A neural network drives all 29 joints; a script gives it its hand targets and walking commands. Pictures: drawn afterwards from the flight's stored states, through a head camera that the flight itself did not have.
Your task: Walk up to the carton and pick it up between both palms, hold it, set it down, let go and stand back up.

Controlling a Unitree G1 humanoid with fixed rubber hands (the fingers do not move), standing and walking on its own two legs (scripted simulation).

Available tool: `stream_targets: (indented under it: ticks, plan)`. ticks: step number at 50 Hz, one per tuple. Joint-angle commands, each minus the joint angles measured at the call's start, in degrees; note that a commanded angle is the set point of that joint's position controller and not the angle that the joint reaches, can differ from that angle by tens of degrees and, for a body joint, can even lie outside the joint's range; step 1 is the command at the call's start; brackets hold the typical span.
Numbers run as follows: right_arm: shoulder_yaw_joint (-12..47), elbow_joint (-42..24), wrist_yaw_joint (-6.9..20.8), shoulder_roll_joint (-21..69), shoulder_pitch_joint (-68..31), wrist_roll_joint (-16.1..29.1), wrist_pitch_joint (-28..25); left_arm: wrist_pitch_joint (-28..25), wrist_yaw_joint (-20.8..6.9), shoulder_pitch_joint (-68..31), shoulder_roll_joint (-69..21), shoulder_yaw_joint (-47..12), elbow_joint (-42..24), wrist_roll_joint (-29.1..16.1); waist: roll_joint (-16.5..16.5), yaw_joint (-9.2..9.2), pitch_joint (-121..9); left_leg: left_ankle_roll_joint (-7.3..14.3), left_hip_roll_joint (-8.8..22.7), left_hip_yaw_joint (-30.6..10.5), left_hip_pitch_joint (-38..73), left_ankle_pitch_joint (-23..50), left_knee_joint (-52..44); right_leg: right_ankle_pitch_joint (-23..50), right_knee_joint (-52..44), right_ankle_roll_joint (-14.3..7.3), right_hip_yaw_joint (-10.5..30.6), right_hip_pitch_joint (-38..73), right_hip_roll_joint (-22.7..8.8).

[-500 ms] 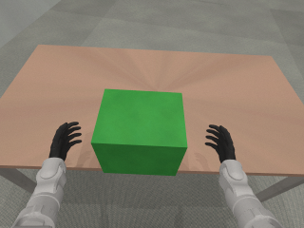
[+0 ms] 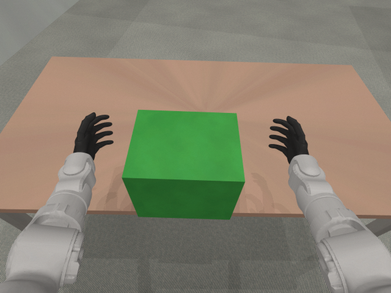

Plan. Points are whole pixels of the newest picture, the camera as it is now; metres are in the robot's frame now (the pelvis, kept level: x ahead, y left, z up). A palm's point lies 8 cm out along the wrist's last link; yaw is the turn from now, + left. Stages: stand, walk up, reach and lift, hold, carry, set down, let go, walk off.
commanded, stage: reach and lift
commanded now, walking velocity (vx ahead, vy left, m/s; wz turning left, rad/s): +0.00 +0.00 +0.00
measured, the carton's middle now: (185, 166) +0.45 +0.04 -0.07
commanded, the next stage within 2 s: none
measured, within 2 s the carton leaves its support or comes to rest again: neither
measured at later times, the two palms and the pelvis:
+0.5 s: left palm (89, 137) +0.44 +0.26 +0.06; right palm (294, 141) +0.44 -0.20 +0.06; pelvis -0.01 +0.00 -0.01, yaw +1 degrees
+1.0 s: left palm (112, 157) +0.45 +0.23 -0.03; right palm (277, 162) +0.44 -0.19 -0.02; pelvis -0.02 +0.00 -0.03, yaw +0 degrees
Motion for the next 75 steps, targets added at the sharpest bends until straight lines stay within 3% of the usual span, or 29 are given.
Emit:
stream_targets:
  ticks: [1, 13, 18, 23, 33, 39, 44, 48, 54, 61, 65, 68, 72, 74, 75]
  plan:
    - [-2.39, -7.04, 0.57, -10.97, -31.3, 0.34, -1.95, -2.35, 0.36, -31.08, 12.12, 0.1, -7.24, -1.58, 3.74, 0.13, -31.91, -3.43, -0.18, -5.18, 20.85, 21.37, 3.13, 15.02, 1.18, 1.96, 2.87, 6.45, 0.15]
    - [-1.85, -1.38, 2.26, -13.44, -41.67, 0.97, 0.81, 0.5, 0.3, -41.64, 14.12, -3.36, -1.44, -3.9, 3.29, -0.28, -37.5, -2.54, 0.33, -6.13, 16.72, 21.79, 4.78, 16.24, 3.45, 2.56, 2.93, 4.57, -0.13]
    - [-0.52, 3.44, 2.64, -12.44, -39.47, 2.23, -0.48, -0.67, -0.37, -39.67, 12.4, -3.45, 4.59, -2.63, 2.64, -0.91, -34.4, -1.87, 0.5, -6.54, 12.41, 22.1, 4.99, 16.72, 4.06, 2.43, 3.77, 5.22, -0.76]
    - [-0.17, 5.87, 3.06, -10.86, -33.99, 2.78, -4.46, -5.15, -0.88, -34.99, 9.92, -2.75, 8.85, -0.93, 2.57, -1.6, -31.64, -1.8, 0.33, -6.9, 10.11, 23.15, 5.05, 15.56, 4.09, 1.74, 4.06, 2.4, -1.02]
    - [-8.07, -5.81, 3.08, -12.21, -37.6, -3.55, -10.28, -11.75, 0.9, -41.62, 11.33, -1.56, -3.74, -2.03, 7.02, 0.3, -53.67, -3.97, -0.18, -6.33, 19.09, 31.27, 8.22, 18.91, 5.67, 1.32, 1.65, -10.18, 1.26]
    - [-8.63, -2.45, 2.55, -10.44, -35.9, -5.11, -12.17, -12.84, 0.87, -38.68, 10.3, 0.99, 1.35, 0.6, 3.29, 0.5, -54.4, -2.18, -0.38, -5.79, 10.88, 30.37, 9.55, 20.57, 8.1, 1.48, 2.96, -7.74, 0.65]
    - [-8.69, -0.62, 0.94, -8.14, -33.28, -5.53, -14.42, -14.37, -0.17, -36.64, 8.89, 2.71, 4.66, 2.74, 0.2, -1.04, -52.72, -0.57, -1.05, -4.82, 1.39, 28.28, 8.9, 25.03, 10.25, 2.02, 4.66, -0.52, -0.3]
    - [-9.3, -3.29, -0.04, -6.81, -31.52, -6.62, -15.24, -14.35, -0.33, -35.38, 8.5, 6.22, 2.17, 6.01, 1.61, 0.11, -54.02, -1.17, -1.51, -4.43, 3.14, 31.28, 7.24, 28.96, 9.26, 1.82, 4.25, 1.71, 0.22]
    - [-12.21, -5.96, -0.32, -5.09, -31.38, -10.04, -14.91, -14.25, 0.38, -36.22, 7.24, 8.23, -0.27, 8.51, 3.51, 1.03, -51.87, -2.13, -1.27, -4.71, 7.86, 29.45, 4.99, 23.34, 5.77, 0.79, 3.34, -3.0, 0.78]
    - [-14.04, -6.47, -0.56, -1.0, -32.16, -13.55, -14.33, -14.87, 0.69, -37.13, 3.48, 8.58, -0.15, 9.99, 2.4, 0.52, -50.01, -1.94, -1.04, -4.66, 7.08, 26.83, 3.56, 21.82, 4.61, 0.76, 3.24, -1.86, 0.14]
    - [-16.68, -5.77, -0.87, 3.06, -31.34, -17.62, -14.58, -15.42, 0.34, -36.47, -0.3, 11.42, 0.34, 13.95, 1.72, -0.23, -47.29, -1.69, -1.18, -4.36, 5.14, 25.76, 1.94, 22.81, 3.67, 0.76, 3.32, 0.87, -0.47]
    - [-20.8, -5.88, -1.0, 7.97, -30.47, -23.4, -15.2, -15.5, -0.34, -36.22, -4.66, 14.83, -1.66, 18.95, 2.28, -0.85, -45.21, -1.85, -1.44, -4.13, 5.51, 25.84, -0.06, 24.43, 2.05, 0.65, 2.72, 2.83, -0.47]
    - [-29.66, -7.03, 0.92, 21.38, -27.93, -38.99, -16.35, -15.27, -2.11, -32.51, -17.02, 18.63, -2.94, 29.35, 6.67, -2.16, -42.54, -3.16, -2.07, -5.45, 9.95, 27.23, -1.78, 24.76, -2.52, -0.62, 0.58, 1.89, 0.03]
    - [-32.63, -7.8, 3.16, 31.89, -26.79, -48.04, -15.88, -15.48, -2.87, -31.19, -27.48, 19.41, -1.96, 35.11, 8.51, -2.26, -41.42, -3.71, -1.63, -7.11, 15.0, 28.59, -2.2, 23.34, -5.47, -1.66, -0.83, 0.42, 0.09]
    - [-32.91, -7.8, 4.42, 34.64, -25.89, -50.26, -15.38, -15.41, -2.99, -30.28, -30.57, 19.55, -1.4, 36.74, 8.69, -2.35, -40.45, -4.14, -1.2, -7.73, 17.46, 29.19, -2.35, 22.57, -6.63, -1.94, -1.04, 0.72, -0.05]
